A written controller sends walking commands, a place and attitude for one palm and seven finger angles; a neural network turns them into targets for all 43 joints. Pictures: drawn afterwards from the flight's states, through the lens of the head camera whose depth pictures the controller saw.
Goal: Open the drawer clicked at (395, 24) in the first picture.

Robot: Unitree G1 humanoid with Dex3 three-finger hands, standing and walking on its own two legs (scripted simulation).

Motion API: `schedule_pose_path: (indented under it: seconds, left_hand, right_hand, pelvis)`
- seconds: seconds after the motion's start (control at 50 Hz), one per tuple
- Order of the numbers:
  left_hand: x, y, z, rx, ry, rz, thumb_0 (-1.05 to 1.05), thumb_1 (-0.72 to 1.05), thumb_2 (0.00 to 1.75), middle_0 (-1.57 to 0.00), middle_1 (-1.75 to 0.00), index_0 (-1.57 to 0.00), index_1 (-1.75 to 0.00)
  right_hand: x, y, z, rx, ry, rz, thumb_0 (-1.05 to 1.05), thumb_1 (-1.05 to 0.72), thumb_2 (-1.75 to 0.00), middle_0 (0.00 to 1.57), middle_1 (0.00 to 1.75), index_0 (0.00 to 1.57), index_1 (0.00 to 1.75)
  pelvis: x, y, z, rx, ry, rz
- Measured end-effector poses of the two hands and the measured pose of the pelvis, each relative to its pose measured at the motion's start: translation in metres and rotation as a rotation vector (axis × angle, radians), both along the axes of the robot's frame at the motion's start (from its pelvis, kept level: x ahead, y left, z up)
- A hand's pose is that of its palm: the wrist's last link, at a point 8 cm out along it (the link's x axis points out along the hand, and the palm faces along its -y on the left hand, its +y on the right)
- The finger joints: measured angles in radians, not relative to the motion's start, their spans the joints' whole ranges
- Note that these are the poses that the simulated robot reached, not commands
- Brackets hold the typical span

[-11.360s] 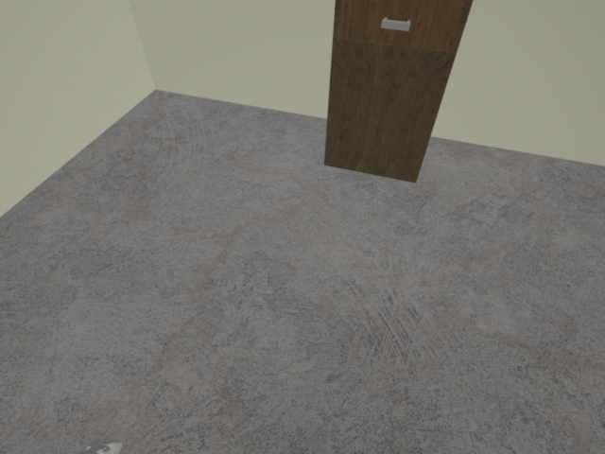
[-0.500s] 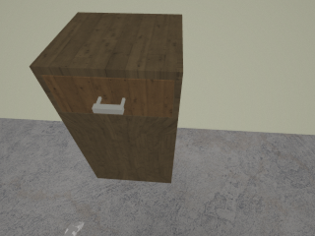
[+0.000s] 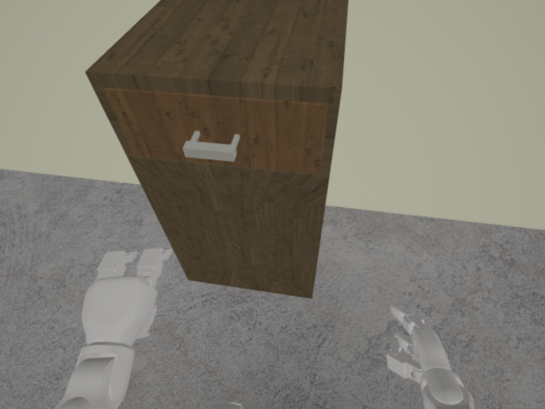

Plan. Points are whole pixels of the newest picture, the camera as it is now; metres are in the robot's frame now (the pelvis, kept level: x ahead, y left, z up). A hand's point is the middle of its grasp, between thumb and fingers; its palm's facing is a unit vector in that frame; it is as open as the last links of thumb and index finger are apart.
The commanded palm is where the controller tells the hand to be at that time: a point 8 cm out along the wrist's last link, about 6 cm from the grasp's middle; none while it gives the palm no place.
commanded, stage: raise the hand with hooked fingers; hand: left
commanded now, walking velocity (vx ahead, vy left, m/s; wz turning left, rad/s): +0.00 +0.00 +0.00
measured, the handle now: (213, 144) +0.59 +0.22 +0.03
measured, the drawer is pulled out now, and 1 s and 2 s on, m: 0.00 0.00 0.00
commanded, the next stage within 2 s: move the hooked fingers above the handle in 1.28 s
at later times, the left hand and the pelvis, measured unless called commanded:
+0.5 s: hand (132, 246) +0.29 +0.25 +0.09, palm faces +0.09 -0.08 -0.99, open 12.7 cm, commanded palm +0.27 +0.25 +0.15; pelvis +0.02 +0.02 +0.03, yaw -1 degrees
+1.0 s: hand (120, 186) +0.34 +0.26 +0.16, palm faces +0.04 -0.04 -1.00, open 13.8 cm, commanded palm +0.31 +0.26 +0.20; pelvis +0.03 +0.02 +0.05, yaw +0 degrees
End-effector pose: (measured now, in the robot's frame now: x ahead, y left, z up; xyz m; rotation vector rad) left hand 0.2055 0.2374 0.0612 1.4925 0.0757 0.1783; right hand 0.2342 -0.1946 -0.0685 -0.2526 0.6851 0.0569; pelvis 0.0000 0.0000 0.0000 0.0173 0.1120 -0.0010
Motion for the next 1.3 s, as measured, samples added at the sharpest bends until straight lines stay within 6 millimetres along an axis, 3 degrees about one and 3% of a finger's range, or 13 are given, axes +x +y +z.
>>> schedule_pose_path:
  seconds: [0.12, 0.22, 0.3, 0.46, 0.64, 0.76, 0.98, 1.16, 1.3]
  left_hand:
    - [0.031, -0.003, 0.027, -0.024, 0.035, -0.035, 0.0, 0.22, 0.61, -0.27, -0.73, -0.27, -0.73]
    - [0.037, -0.005, 0.038, -0.026, 0.062, -0.105, 0.0, 0.11, 0.56, -0.27, -0.81, -0.28, -0.8]
    - [0.039, 0.001, 0.046, -0.017, 0.038, -0.12, 0.0, 0.02, 0.52, -0.28, -0.87, -0.29, -0.86]
    - [0.057, 0.014, 0.069, -0.002, -0.02, -0.09, 0.0, -0.17, 0.44, -0.3, -0.99, -0.3, -0.98]
    - [0.08, 0.013, 0.1, 0.013, -0.014, -0.097, 0.0, -0.37, 0.35, -0.31, -1.12, -0.31, -1.12]
    - [0.092, 0.016, 0.12, 0.028, -0.003, -0.1, 0.0, -0.45, 0.32, -0.31, -1.18, -0.32, -1.17]
    - [0.114, 0.024, 0.147, 0.036, 0.021, -0.127, 0.0, -0.49, 0.3, -0.32, -1.2, -0.32, -1.2]
    - [0.108, 0.018, 0.133, 0.011, 0.046, -0.187, 0.0, -0.49, 0.3, -0.32, -1.2, -0.32, -1.2]
    - [0.103, 0.021, 0.132, 0.021, -0.006, -0.169, 0.0, -0.49, 0.3, -0.32, -1.2, -0.32, -1.2]
  right_hand:
    - [-0.041, 0.011, -0.011, 0.045, 0.116, -0.045, 0.01, -0.9, -0.9, 0.2, 0.3, 0.2, 0.3]
    - [-0.068, -0.001, -0.014, 0.024, 0.188, -0.098, 0.01, -0.9, -0.9, 0.2, 0.3, 0.21, 0.3]
    - [-0.077, -0.015, -0.014, -0.014, 0.218, -0.132, 0.01, -0.9, -0.9, 0.2, 0.3, 0.2, 0.3]
    - [-0.056, -0.025, -0.003, -0.04, 0.18, -0.155, 0.01, -0.9, -0.9, 0.2, 0.3, 0.2, 0.3]
    - [-0.013, -0.003, 0.018, 0.012, 0.089, -0.105, 0.01, -0.91, -0.9, 0.2, 0.3, 0.2, 0.3]
    - [0.0, 0.01, 0.023, 0.034, 0.083, -0.064, 0.01, -0.9, -0.9, 0.2, 0.3, 0.2, 0.3]
    - [-0.013, -0.001, 0.014, 0.025, 0.158, -0.082, 0.01, -0.9, -0.9, 0.2, 0.3, 0.2, 0.3]
    - [-0.037, -0.019, 0.007, -0.006, 0.22, -0.125, 0.01, -0.9, -0.9, 0.2, 0.3, 0.2, 0.3]
    - [-0.044, -0.019, 0.005, -0.005, 0.233, -0.139, 0.01, -0.91, -0.9, 0.2, 0.3, 0.2, 0.3]
  pelvis:
    - [0.003, 0.006, 0.014, -0.001, -0.03, -0.015]
    - [0.007, 0.012, 0.023, 0.001, -0.042, -0.03]
    - [0.01, 0.017, 0.026, -0.001, -0.047, -0.03]
    - [0.015, 0.022, 0.03, -0.003, -0.061, -0.024]
    - [0.023, 0.022, 0.038, -0.003, -0.091, -0.023]
    - [0.027, 0.019, 0.042, -0.007, -0.103, -0.013]
    - [0.031, 0.019, 0.047, -0.011, -0.103, -0.005]
    - [0.029, 0.02, 0.047, -0.009, -0.088, -0.013]
    - [0.025, 0.021, 0.046, -0.008, -0.088, -0.011]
